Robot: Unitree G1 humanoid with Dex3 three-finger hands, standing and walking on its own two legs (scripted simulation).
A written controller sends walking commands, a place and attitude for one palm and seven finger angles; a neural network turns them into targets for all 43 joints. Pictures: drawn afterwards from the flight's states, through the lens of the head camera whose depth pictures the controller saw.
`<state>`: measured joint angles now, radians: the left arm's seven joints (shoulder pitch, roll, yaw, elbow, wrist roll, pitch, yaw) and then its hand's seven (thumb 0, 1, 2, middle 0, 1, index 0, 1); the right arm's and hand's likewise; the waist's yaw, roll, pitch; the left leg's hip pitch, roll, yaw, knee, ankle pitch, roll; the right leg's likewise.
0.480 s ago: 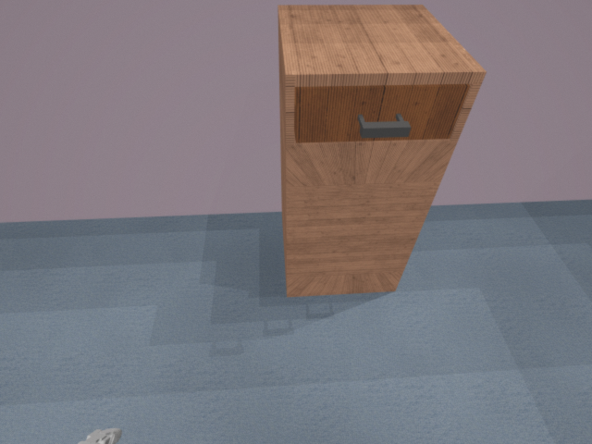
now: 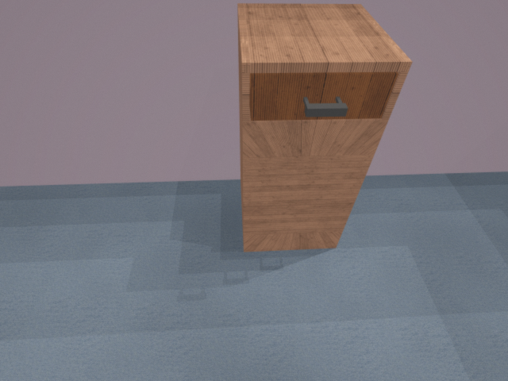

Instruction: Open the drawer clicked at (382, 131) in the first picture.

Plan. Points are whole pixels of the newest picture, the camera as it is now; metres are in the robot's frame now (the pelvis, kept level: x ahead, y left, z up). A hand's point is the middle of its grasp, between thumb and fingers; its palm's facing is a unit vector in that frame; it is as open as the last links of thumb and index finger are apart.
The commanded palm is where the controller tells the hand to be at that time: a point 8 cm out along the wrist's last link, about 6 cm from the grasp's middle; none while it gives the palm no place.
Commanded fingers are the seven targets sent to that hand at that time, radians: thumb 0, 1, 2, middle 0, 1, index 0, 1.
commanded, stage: stand and wait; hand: left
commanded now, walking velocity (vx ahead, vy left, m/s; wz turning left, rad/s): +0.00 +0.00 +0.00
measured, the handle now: (323, 105) +0.78 -0.14 +0.02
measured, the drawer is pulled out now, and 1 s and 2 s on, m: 0.00 0.00 0.00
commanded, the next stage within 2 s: look at it before walking up in 0.34 s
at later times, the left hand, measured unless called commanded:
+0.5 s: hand out of the picture +0.07 +0.23 -0.16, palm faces -0.03 -0.95 -0.32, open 7.4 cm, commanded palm none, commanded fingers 0.00 0.90 0.90 -0.20 -0.30 -0.20 -0.30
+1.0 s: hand out of the picture +0.08 +0.23 -0.15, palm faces -0.02 -0.95 -0.32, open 7.4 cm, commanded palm none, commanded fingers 0.00 0.90 0.90 -0.20 -0.30 -0.20 -0.30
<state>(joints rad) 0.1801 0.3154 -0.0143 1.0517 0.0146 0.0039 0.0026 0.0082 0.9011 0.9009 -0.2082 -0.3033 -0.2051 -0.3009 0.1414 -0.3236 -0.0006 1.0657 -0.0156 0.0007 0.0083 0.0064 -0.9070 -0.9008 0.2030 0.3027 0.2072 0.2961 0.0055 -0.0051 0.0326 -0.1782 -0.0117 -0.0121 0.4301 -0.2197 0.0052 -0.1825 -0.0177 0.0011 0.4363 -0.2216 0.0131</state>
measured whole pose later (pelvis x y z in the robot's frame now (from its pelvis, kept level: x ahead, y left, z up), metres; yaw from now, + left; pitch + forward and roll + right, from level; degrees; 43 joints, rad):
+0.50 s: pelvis +0.00 -0.01 +0.00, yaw +0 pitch -2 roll +0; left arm 0.15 0.31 -0.01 1.08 0.01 0.00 0.00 0.01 0.90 0.90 -0.21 -0.30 -0.20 -0.30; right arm 0.14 -0.32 0.00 1.11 -0.01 0.00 0.01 0.01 -0.91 -0.90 0.20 0.30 0.21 0.30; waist 0.00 0.00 0.03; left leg -0.16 0.00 -0.01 0.39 -0.20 -0.01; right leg -0.17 -0.01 0.00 0.40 -0.20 0.00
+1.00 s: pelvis +0.01 -0.01 +0.00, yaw +0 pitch -1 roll +0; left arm 0.14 0.32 -0.01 1.09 0.01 -0.01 0.00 0.01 0.90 0.90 -0.21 -0.30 -0.20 -0.30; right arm 0.12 -0.33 0.00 1.11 -0.01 -0.01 0.00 0.01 -0.91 -0.90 0.20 0.30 0.21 0.30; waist 0.01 0.00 0.03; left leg -0.13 0.00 -0.02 0.36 -0.20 -0.01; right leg -0.14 0.00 0.00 0.37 -0.21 0.00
